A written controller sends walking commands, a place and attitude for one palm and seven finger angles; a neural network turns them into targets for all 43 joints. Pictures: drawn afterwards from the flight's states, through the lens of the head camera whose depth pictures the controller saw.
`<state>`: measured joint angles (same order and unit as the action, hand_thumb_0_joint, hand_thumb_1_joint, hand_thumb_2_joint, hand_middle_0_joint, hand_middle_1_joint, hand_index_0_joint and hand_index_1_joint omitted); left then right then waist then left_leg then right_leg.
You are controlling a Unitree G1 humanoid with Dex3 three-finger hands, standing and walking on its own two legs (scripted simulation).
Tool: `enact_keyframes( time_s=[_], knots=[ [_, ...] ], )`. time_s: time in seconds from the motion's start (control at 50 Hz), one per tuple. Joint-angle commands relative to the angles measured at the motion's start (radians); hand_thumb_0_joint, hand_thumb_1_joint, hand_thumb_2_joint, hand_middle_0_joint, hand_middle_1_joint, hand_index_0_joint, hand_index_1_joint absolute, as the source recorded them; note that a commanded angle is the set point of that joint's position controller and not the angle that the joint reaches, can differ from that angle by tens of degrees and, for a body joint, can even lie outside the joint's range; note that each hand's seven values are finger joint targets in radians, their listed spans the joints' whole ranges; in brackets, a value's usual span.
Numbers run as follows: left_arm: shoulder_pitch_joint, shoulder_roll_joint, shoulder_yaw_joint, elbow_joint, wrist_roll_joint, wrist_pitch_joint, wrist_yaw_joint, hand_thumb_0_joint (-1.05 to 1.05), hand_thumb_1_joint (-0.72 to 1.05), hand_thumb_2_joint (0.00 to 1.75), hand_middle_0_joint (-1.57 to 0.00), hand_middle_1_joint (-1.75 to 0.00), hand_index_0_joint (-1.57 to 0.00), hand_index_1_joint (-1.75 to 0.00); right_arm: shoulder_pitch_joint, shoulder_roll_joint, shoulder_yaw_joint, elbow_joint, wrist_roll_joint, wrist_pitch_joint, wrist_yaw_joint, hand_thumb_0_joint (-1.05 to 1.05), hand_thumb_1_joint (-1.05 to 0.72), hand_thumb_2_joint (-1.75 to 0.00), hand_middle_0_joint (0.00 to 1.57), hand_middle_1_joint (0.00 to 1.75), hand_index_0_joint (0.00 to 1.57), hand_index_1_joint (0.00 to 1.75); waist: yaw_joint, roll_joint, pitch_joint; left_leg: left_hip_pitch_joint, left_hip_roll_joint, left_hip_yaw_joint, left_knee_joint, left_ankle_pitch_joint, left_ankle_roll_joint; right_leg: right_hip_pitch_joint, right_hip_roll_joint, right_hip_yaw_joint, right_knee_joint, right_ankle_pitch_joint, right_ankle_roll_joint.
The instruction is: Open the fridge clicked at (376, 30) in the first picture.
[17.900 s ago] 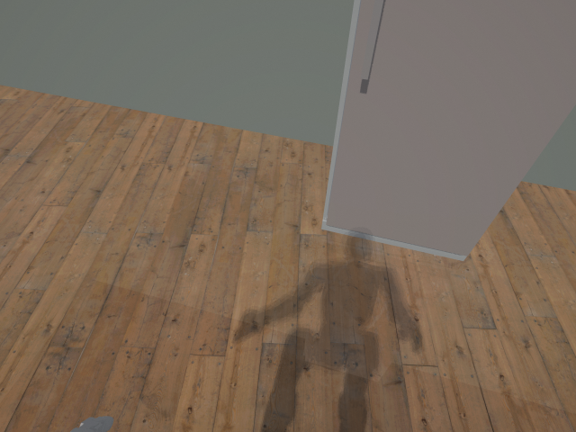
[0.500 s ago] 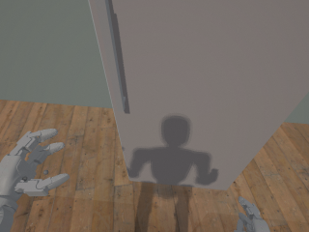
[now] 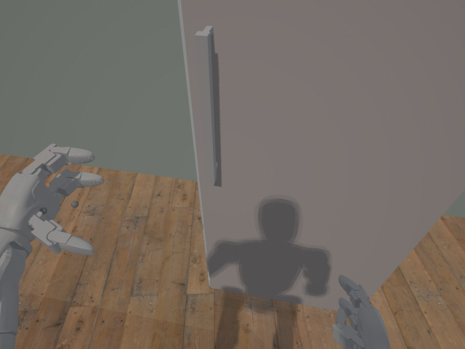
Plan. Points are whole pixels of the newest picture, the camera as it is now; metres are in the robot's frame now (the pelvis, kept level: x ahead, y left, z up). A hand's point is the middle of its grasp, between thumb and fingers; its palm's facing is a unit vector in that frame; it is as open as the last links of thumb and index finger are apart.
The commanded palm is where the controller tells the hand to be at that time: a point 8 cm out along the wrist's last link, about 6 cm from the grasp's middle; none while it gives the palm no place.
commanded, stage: raise the hand to about handle height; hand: left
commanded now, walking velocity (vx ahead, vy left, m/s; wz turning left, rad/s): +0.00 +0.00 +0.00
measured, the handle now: (210, 116) +0.48 +0.11 +0.18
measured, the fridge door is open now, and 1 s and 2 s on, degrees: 0 0 0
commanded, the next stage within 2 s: move the hooked fingers beside the handle in 0.74 s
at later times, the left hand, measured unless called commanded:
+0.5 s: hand (86, 172) +0.28 +0.25 +0.20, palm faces +0.02 -1.00 -0.10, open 14.0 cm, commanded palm +0.25 +0.30 +0.21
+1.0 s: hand (98, 167) +0.30 +0.24 +0.20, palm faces +0.03 -1.00 -0.08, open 14.0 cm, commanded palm +0.27 +0.28 +0.21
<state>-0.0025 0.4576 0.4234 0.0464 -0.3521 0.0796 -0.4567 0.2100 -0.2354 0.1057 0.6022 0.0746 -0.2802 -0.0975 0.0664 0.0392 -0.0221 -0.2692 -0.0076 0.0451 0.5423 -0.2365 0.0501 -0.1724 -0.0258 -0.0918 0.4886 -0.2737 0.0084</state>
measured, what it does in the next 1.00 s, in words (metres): stands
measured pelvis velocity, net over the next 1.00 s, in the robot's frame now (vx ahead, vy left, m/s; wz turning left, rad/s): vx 0.01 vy -0.03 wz -0.01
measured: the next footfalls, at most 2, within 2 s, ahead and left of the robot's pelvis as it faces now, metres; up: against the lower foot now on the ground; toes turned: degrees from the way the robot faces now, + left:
none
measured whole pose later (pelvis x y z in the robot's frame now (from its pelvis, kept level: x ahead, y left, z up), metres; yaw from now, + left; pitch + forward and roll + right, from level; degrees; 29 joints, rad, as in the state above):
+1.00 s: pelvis +0.01 -0.03 +0.00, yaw +0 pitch -3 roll +0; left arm -0.18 0.49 0.45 0.16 -0.34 0.21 -0.47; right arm 0.20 -0.27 0.08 0.62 0.11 -0.21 -0.11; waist 0.05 0.06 -0.04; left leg -0.22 0.02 0.04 0.50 -0.23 0.01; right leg -0.14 0.00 -0.09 0.47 -0.29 -0.02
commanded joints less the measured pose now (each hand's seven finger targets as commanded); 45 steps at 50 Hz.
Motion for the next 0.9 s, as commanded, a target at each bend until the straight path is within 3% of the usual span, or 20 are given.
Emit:
enact_keyframes(
  time_s=[0.0,0.04,0.12,0.18,0.22,0.24,0.28,0.32,0.44,0.48,0.5,0.54,0.56,0.58,0.66,0.74,0.78,0.84,0.88],
  knots=[
    [-0.338,0.276,0.111,-0.195,-0.014,-0.013,-0.005,0.0,-0.5,0.3,-0.3,-1.2,-0.3,-1.2,-0.117,-0.142,-0.056,-0.147,0.005,-0.033,-0.014,0.0,-0.9,-0.9,0.2,0.3,0.2,0.3,-0.019,0.075,-0.131,0.173,0.027,-0.127,-0.15,0.056,-0.033,-0.073,0.048,0.012,-0.086,0.082,-0.039],
    [-0.379,0.295,0.12,-0.211,-0.012,0.002,-0.008,0.0,-0.5,0.3,-0.3,-1.2,-0.3,-1.2,-0.129,-0.139,-0.055,-0.15,0.007,-0.029,-0.016,0.0,-0.9,-0.9,0.2,0.3,0.2,0.3,-0.018,0.109,-0.15,0.196,0.024,-0.123,-0.151,0.059,-0.033,-0.069,0.044,0.016,-0.092,0.083,-0.04],
    [-0.426,0.333,0.146,-0.162,-0.014,0.04,-0.017,0.0,-0.5,0.3,-0.3,-1.2,-0.3,-1.2,-0.135,-0.143,-0.051,-0.147,0.011,-0.015,-0.016,0.0,-0.9,-0.9,0.2,0.3,0.2,0.3,-0.017,0.066,-0.144,0.192,0.02,-0.12,-0.158,0.071,-0.03,-0.053,0.043,0.015,-0.11,0.091,-0.04],
    [-0.47,0.349,0.143,-0.14,-0.009,0.063,-0.022,0.0,-0.5,0.3,-0.3,-1.2,-0.3,-1.2,-0.145,-0.143,-0.049,-0.144,0.016,-0.01,-0.013,0.0,-0.9,-0.9,0.2,0.3,0.2,0.3,-0.013,0.078,-0.127,0.191,0.019,-0.113,-0.157,0.073,-0.028,-0.049,0.039,0.025,-0.124,0.09,-0.043],
    [-0.507,0.37,0.153,-0.134,-0.006,0.081,-0.023,0.0,-0.5,0.3,-0.3,-1.2,-0.3,-1.2,-0.147,-0.148,-0.051,-0.149,0.019,-0.008,-0.014,0.0,-0.9,-0.9,0.2,0.3,0.2,0.3,-0.017,0.077,-0.154,0.205,0.015,-0.112,-0.157,0.081,-0.025,-0.047,0.037,0.023,-0.122,0.097,-0.041],
    [-0.475,0.353,0.147,-0.099,-0.009,0.091,-0.027,0.0,-0.5,0.3,-0.3,-1.2,-0.3,-1.2,-0.144,-0.147,-0.053,-0.149,0.02,-0.007,-0.012,0.0,-0.9,-0.9,0.2,0.3,0.2,0.3,-0.018,0.074,-0.151,0.204,0.014,-0.108,-0.154,0.082,-0.025,-0.051,0.035,0.024,-0.122,0.1,-0.04],
    [-0.387,0.334,0.148,-0.037,-0.017,0.104,-0.04,0.0,-0.5,0.3,-0.3,-1.2,-0.3,-1.2,-0.138,-0.153,-0.058,-0.148,0.021,-0.001,-0.003,0.0,-0.9,-0.9,0.2,0.3,0.2,0.3,-0.007,0.0,-0.139,0.179,0.016,-0.1,-0.141,0.108,-0.022,-0.036,0.033,0.029,-0.127,0.125,-0.04],
    [-0.412,0.326,0.129,-0.063,-0.016,0.113,-0.047,0.0,-0.5,0.3,-0.3,-1.2,-0.3,-1.2,-0.146,-0.159,-0.06,-0.156,0.028,0.008,0.002,0.0,-0.9,-0.9,0.2,0.3,0.2,0.3,-0.016,0.026,-0.131,0.174,0.013,-0.09,-0.137,0.099,-0.021,-0.055,0.03,0.031,-0.122,0.122,-0.035],
    [-0.449,0.378,0.192,-0.169,-0.021,0.071,-0.013,0.0,-0.5,0.3,-0.3,-1.2,-0.3,-1.2,-0.16,-0.148,-0.064,-0.169,0.022,0.001,-0.002,0.0,-0.9,-0.9,0.2,0.3,0.2,0.3,-0.01,0.064,-0.187,0.205,0.009,-0.076,-0.116,0.135,-0.016,-0.031,0.028,0.042,-0.114,0.154,-0.034],
    [-0.433,0.391,0.206,-0.171,-0.021,0.056,-0.004,0.0,-0.5,0.3,-0.3,-1.2,-0.3,-1.2,-0.15,-0.146,-0.065,-0.158,0.018,0.001,-0.003,0.0,-0.9,-0.9,0.2,0.3,0.2,0.3,-0.005,0.03,-0.178,0.197,0.013,-0.072,-0.112,0.155,-0.014,-0.014,0.027,0.046,-0.119,0.179,-0.032],
    [-0.447,0.383,0.201,-0.172,-0.02,0.054,-0.005,0.0,-0.5,0.3,-0.3,-1.2,-0.3,-1.2,-0.155,-0.148,-0.067,-0.157,0.019,0.001,-0.005,0.0,-0.9,-0.9,0.2,0.3,0.2,0.3,-0.012,0.064,-0.184,0.201,0.009,-0.064,-0.106,0.161,-0.012,-0.014,0.023,0.057,-0.116,0.2,-0.031],
    [-0.449,0.361,0.184,-0.128,-0.017,0.062,-0.003,0.0,-0.5,0.3,-0.3,-1.2,-0.3,-1.2,-0.149,-0.148,-0.067,-0.151,0.022,0.0,-0.008,0.0,-0.9,-0.9,0.2,0.3,0.2,0.3,-0.018,0.058,-0.158,0.19,0.009,-0.066,-0.11,0.137,-0.014,-0.032,0.023,0.05,-0.117,0.18,-0.027],
    [-0.461,0.345,0.16,-0.125,-0.012,0.065,-0.006,0.0,-0.5,0.3,-0.3,-1.2,-0.3,-1.2,-0.152,-0.146,-0.066,-0.149,0.025,0.0,-0.01,0.0,-0.9,-0.9,0.2,0.3,0.2,0.3,-0.023,0.095,-0.141,0.195,0.009,-0.062,-0.11,0.126,-0.014,-0.05,0.022,0.052,-0.12,0.167,-0.027],
    [-0.444,0.349,0.159,-0.114,-0.01,0.068,-0.007,0.0,-0.5,0.3,-0.3,-1.2,-0.3,-1.2,-0.147,-0.145,-0.067,-0.148,0.022,0.003,-0.01,0.0,-0.9,-0.9,0.2,0.3,0.2,0.3,-0.019,0.055,-0.129,0.186,0.013,-0.063,-0.105,0.131,-0.013,-0.04,0.017,0.064,-0.127,0.176,-0.027],
    [-0.46,0.355,0.162,-0.133,-0.011,0.072,-0.015,0.0,-0.5,0.3,-0.3,-1.2,-0.3,-1.2,-0.156,-0.148,-0.069,-0.156,0.025,0.0,-0.014,0.0,-0.9,-0.9,0.2,0.3,0.2,0.3,-0.02,0.07,-0.175,0.204,0.007,-0.063,-0.095,0.157,-0.01,-0.032,0.018,0.059,-0.108,0.217,-0.023],
    [-0.437,0.351,0.174,-0.106,-0.026,0.068,-0.022,0.0,-0.5,0.3,-0.3,-1.2,-0.3,-1.2,-0.156,-0.148,-0.069,-0.152,0.025,0.006,-0.011,0.0,-0.9,-0.9,0.2,0.3,0.2,0.3,-0.021,0.002,-0.174,0.187,0.009,-0.061,-0.084,0.167,-0.009,-0.023,0.015,0.064,-0.103,0.249,-0.013],
    [-0.421,0.357,0.178,-0.09,-0.028,0.068,-0.023,0.0,-0.5,0.3,-0.3,-1.2,-0.3,-1.2,-0.154,-0.151,-0.07,-0.147,0.024,0.01,-0.008,0.0,-0.9,-0.9,0.2,0.3,0.2,0.3,-0.013,0.008,-0.157,0.178,0.013,-0.06,-0.077,0.173,-0.011,-0.021,0.008,0.077,-0.105,0.264,-0.013],
    [-0.477,0.334,0.141,-0.112,-0.015,0.075,-0.02,0.0,-0.5,0.3,-0.3,-1.2,-0.3,-1.2,-0.16,-0.146,-0.068,-0.157,0.028,0.011,-0.011,0.0,-0.9,-0.9,0.2,0.3,0.2,0.3,-0.026,0.062,-0.163,0.195,0.008,-0.06,-0.086,0.159,-0.012,-0.048,0.016,0.059,-0.1,0.232,-0.018],
    [-0.487,0.341,0.136,-0.103,-0.011,0.069,-0.011,0.0,-0.5,0.3,-0.3,-1.2,-0.3,-1.2,-0.155,-0.146,-0.068,-0.151,0.027,0.012,-0.013,0.0,-0.9,-0.9,0.2,0.3,0.2,0.3,-0.026,0.008,-0.153,0.192,0.014,-0.065,-0.087,0.151,-0.01,-0.047,0.016,0.065,-0.111,0.213,-0.018]
  ],
)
